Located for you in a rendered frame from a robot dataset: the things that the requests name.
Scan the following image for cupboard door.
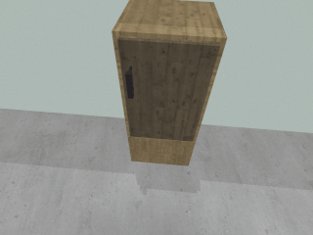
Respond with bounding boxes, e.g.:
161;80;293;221
117;37;220;142

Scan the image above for handle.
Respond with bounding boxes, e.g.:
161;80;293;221
125;66;134;99

